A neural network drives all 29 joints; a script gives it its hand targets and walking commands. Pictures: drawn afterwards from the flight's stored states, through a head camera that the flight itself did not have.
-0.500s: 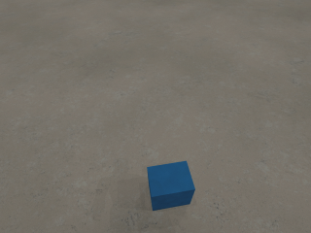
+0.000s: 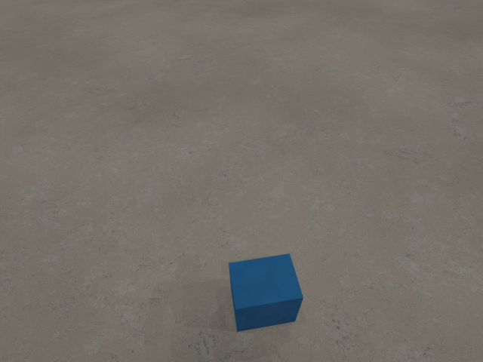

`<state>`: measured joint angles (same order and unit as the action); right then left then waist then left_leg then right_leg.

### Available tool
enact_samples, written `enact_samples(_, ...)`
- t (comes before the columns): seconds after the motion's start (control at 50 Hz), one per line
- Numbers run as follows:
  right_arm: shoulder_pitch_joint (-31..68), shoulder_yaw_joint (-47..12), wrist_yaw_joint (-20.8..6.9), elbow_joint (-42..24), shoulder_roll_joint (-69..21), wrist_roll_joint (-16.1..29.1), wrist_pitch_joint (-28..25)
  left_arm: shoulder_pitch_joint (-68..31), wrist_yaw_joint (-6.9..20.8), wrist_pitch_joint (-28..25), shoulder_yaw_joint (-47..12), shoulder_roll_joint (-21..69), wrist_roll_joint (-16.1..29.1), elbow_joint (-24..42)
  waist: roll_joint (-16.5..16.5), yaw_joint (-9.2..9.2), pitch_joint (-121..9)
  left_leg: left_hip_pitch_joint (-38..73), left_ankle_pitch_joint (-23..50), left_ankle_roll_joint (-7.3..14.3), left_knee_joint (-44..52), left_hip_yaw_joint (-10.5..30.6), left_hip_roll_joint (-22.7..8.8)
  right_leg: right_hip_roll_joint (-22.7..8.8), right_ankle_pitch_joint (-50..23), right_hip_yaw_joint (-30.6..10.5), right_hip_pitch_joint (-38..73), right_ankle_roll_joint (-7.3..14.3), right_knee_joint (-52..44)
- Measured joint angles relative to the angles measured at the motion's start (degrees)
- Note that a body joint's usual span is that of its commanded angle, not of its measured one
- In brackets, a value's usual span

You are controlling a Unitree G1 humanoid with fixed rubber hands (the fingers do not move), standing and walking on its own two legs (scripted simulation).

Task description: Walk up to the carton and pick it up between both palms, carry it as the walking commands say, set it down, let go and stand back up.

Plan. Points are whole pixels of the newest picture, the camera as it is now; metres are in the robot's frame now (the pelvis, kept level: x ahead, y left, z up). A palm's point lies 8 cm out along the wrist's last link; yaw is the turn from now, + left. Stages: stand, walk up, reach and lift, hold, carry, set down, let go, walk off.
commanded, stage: walk up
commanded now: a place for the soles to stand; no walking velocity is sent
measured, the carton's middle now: (263, 293) +0.51 -0.06 -0.64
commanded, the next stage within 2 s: none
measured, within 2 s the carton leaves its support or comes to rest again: neither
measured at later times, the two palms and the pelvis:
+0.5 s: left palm out of the picture +0.03 +0.18 -0.11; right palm (429, 335) +0.20 -0.31 -0.10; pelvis +0.08 -0.07 +0.01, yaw +4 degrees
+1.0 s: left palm (184, 333) +0.22 +0.13 -0.11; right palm (438, 304) +0.26 -0.37 -0.13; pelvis +0.15 -0.13 -0.01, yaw +9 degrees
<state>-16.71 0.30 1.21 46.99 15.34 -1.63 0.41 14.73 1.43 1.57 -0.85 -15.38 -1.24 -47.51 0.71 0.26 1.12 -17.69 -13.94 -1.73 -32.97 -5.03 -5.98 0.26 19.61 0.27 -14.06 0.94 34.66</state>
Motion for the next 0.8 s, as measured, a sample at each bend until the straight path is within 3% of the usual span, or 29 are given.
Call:
enact_samples(0.1, -5.0, 0.8, 0.2, 0.0, -0.2, -1.0, -1.2, 3.7, 1.9, -0.2, 0.6, -0.3, -1.8, 0.9, 0.4, -0.36, -2.1, -0.4, -6.3, 1.7, -0.7, -0.1, -0.1, -0.1, 10.2, 0.6, -1.6, 0.4, 3.6)
enact_samples(0.16, -6.5, 1.4, 0.8, 0.7, 0.2, -1.0, -1.8, 4.5, 2.2, -0.6, 1.0, -0.8, -2.4, 1.6, 0.0, -0.38, -0.7, 0.4, -2.3, 2.3, 0.4, -0.2, -1.7, -0.4, 8.9, 2.4, -4.9, -0.8, 8.3)
enact_samples(0.2, -7.5, 1.9, 1.0, 1.2, 0.2, -1.1, -1.8, 4.4, 2.7, -0.8, 1.3, -1.5, -2.4, 1.9, 0.2, 0.22, 0.2, 1.1, -1.2, 1.5, 0.9, 0.1, -2.5, -1.3, 8.7, 2.6, -5.9, -1.3, 8.5)
enact_samples(0.26, -8.9, 2.5, 0.7, 2.0, 0.5, -1.3, -0.6, 4.5, 2.7, -1.6, 1.9, -2.0, -1.9, 2.9, 0.2, 0.10, 0.8, 0.2, -8.1, 1.0, -4.0, 1.5, -3.5, -1.8, 3.7, 2.6, -3.3, -0.9, 2.8)
enact_samples(0.3, -9.0, 2.6, 0.2, 2.2, 0.4, -1.2, 0.9, 4.8, 1.6, -2.0, 2.0, -1.4, -1.8, 3.0, 0.0, -0.71, 1.2, -3.7, -16.2, 2.2, -14.5, 4.7, -1.4, -1.9, -0.2, 4.3, -2.6, 0.2, 3.6)
enact_samples(0.34, -8.4, 2.2, -0.2, 0.7, -0.2, -0.9, 1.3, 5.7, 0.1, -1.6, 1.7, -0.5, -1.5, 2.2, 0.0, -1.93, 1.0, -7.5, -16.7, 2.7, -22.4, 6.0, 1.6, -2.0, 0.6, 5.5, -0.5, 1.4, 2.0)
enact_samples(0.38, -6.8, 2.1, -0.6, -1.4, -0.8, -1.1, 0.4, 7.3, -0.6, -1.3, 1.2, 0.2, -1.2, 0.8, 0.0, -2.87, 0.8, -9.8, -14.0, 2.7, -24.5, 5.3, 3.5, -2.0, 0.3, 6.0, 2.1, 2.0, -1.9)
enact_samples(0.48, -2.2, 1.4, -1.0, -5.6, -1.8, -0.7, -1.8, 10.6, -0.7, -1.7, 0.2, 0.6, -1.0, -2.1, 0.5, -4.00, 1.2, -10.1, -4.7, 2.6, -13.4, 2.7, 6.3, -2.1, -0.7, 7.3, 7.0, 1.5, -7.8)
enact_samples(0.58, 1.5, 0.6, 0.0, -7.8, -3.1, -0.4, -2.9, 12.4, -0.8, -1.4, -0.7, 0.2, -0.1, -3.3, 0.3, -3.75, 1.8, -4.5, 6.1, 4.9, -0.9, 1.4, 7.9, -1.7, 5.9, 8.9, 7.0, 1.2, -1.0)
enact_samples(0.62, 2.4, 0.5, 0.6, -7.7, -4.0, -0.5, -3.2, 11.5, -0.9, -0.8, -0.8, 0.0, -0.1, -3.3, 1.0, -2.44, 1.9, -4.8, 0.2, 5.6, -3.2, 2.3, 8.5, -1.8, 8.9, 7.6, 3.3, 0.1, 8.9)
enact_samples(0.66, 2.2, 0.3, 1.3, -7.2, -4.5, -0.3, -2.8, 9.4, -1.3, 0.0, -0.7, 0.2, -0.3, -2.3, 1.3, -1.74, 2.7, -4.6, -1.1, 5.3, -5.1, 3.0, 8.3, -1.1, 13.0, 4.7, -1.1, -1.0, 19.4)
enact_samples(0.7, 1.4, 0.2, 1.6, -6.0, -4.7, -0.3, -2.2, 7.0, -1.5, 0.2, -0.5, 0.5, -0.3, -1.0, 1.3, -1.19, 3.0, -3.2, -0.7, 5.0, -4.2, 3.7, 7.6, -1.3, 14.4, 2.8, -4.8, -1.5, 23.6)
enact_samples(0.76, 0.6, -0.2, 1.3, -3.6, -4.5, 0.1, -1.5, 3.3, -1.5, -0.2, -0.1, 1.1, 0.0, 0.5, 0.9, -0.46, 3.0, -1.2, -0.1, 4.3, -1.9, 4.7, 6.5, -2.6, 11.0, 0.7, -7.1, -1.7, 18.0)
enact_samples(0.8, 0.5, -0.5, 0.8, -2.2, -4.4, 0.6, -1.0, 1.1, -1.5, -0.5, 0.1, 1.5, 0.3, 0.9, 0.6, 0.06, 3.2, -0.7, -0.2, 3.1, -1.9, 5.5, 6.0, -3.2, 3.9, -0.1, -6.6, -1.6, 10.7)
